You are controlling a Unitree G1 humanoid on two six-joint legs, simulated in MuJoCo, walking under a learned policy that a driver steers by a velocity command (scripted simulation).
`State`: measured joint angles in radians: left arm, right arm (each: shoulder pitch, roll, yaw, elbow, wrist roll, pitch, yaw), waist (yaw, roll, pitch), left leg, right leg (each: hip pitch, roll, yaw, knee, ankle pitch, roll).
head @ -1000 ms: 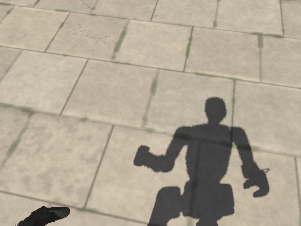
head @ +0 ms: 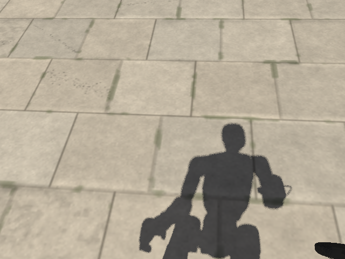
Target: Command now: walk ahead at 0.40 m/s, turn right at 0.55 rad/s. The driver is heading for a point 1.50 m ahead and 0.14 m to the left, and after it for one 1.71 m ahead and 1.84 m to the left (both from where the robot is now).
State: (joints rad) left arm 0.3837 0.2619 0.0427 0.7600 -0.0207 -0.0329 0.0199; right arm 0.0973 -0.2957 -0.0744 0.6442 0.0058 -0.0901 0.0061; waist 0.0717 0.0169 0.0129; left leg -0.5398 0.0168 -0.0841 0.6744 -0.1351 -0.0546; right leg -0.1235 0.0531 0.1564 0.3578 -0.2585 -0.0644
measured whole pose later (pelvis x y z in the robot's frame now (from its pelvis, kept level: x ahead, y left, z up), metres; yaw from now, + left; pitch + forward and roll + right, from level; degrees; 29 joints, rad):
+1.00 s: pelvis +0.51 -0.04 -0.01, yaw +5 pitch +0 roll -3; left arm 0.32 0.28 0.07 0.83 0.01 -0.09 0.00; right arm 0.15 -0.29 -0.06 0.70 0.02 -0.03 0.03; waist 0.07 0.04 0.04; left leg -0.68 0.11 -0.04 0.76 0.02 0.00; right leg 0.04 0.04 -0.21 0.21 -0.26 -0.03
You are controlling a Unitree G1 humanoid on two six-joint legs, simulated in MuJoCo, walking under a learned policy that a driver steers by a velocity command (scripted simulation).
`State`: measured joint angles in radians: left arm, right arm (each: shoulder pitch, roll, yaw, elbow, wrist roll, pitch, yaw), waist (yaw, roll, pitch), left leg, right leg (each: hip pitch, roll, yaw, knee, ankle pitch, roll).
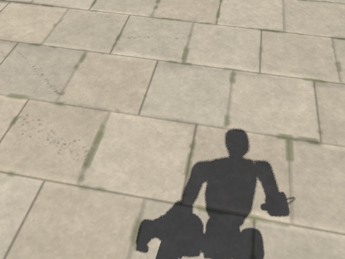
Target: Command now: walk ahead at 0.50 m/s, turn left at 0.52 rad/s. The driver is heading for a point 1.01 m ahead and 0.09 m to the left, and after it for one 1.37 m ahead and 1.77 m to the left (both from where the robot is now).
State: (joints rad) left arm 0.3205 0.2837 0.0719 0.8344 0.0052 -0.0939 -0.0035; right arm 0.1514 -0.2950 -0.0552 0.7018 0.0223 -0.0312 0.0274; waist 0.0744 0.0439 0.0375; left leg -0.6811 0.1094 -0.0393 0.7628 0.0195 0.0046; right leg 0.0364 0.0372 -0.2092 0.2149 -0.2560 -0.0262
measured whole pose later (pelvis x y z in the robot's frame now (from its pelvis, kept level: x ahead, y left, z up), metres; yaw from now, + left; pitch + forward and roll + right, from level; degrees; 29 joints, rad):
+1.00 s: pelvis +0.58 +0.07 +0.01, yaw +6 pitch +2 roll +0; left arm 0.37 0.28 0.05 0.77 -0.02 -0.05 0.01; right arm 0.07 -0.29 -0.03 0.65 -0.02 -0.09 0.00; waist 0.08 0.03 0.04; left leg -0.63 0.05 -0.12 0.64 -0.02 -0.06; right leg -0.13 0.11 0.14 0.33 -0.22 -0.08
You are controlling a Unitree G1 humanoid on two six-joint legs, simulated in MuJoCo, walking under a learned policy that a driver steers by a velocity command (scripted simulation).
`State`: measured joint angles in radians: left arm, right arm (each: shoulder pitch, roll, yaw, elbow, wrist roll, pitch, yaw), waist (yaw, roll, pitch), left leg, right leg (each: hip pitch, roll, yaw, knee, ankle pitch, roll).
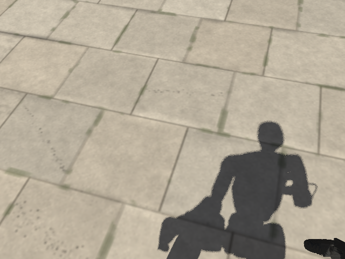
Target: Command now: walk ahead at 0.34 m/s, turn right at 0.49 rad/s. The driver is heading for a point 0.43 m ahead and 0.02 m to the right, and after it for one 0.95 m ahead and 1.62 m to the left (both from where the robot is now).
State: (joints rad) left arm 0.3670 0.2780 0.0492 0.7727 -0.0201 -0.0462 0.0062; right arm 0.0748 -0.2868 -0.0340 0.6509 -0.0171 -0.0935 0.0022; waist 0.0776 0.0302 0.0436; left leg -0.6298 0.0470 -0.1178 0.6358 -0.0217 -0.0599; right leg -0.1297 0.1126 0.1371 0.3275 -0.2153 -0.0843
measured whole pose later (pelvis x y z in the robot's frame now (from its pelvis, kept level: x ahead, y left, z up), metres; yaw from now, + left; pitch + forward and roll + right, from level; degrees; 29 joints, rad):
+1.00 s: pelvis +0.15 +0.02 -0.02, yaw -9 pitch +0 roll -1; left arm 0.09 0.29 0.07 0.73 0.00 0.05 0.04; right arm 0.20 -0.30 -0.06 0.79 0.01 0.04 0.01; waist -0.02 -0.04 0.05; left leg -0.25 -0.01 0.05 0.59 -0.35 0.04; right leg -0.32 -0.07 -0.10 0.68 -0.38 0.02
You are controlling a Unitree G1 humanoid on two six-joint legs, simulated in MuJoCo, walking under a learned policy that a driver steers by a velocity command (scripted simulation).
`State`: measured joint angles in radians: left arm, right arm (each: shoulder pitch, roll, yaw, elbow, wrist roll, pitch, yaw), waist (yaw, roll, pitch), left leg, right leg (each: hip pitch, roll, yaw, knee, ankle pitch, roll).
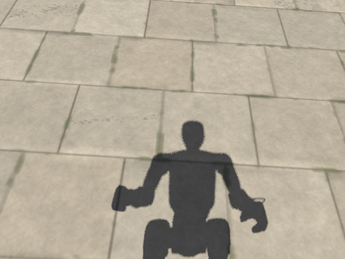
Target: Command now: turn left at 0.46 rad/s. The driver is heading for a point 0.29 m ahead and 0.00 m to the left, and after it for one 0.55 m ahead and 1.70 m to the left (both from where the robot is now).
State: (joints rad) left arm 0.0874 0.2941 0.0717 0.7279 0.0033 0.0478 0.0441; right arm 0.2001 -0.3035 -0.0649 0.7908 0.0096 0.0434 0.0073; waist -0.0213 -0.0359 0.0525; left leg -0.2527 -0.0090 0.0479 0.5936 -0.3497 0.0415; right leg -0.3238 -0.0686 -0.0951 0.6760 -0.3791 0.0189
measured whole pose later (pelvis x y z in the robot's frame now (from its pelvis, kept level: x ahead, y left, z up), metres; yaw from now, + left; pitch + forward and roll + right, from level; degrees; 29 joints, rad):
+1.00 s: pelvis +0.16 +0.03 +0.00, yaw +29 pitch +2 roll -1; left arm 0.14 0.32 0.07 0.77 0.00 -0.02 0.01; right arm 0.13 -0.31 -0.08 0.58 0.00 0.02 0.02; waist 0.01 -0.02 0.09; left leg -0.43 -0.04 0.01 0.58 -0.18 0.06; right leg -0.35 -0.02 -0.03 1.10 -0.57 0.04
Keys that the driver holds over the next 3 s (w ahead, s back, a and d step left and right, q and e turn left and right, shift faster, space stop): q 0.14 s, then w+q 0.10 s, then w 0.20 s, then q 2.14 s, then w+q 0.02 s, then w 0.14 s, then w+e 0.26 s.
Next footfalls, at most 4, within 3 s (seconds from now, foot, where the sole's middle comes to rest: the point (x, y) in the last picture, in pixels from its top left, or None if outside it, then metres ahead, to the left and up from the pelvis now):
0.48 right None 0.14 -0.12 -0.76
0.92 left None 0.21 0.17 -0.76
1.34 right None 0.33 -0.03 -0.76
1.78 left None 0.12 0.14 -0.76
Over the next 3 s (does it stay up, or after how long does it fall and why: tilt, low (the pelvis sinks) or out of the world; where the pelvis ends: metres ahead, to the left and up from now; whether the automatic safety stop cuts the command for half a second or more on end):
stays up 0.14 0.13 0.02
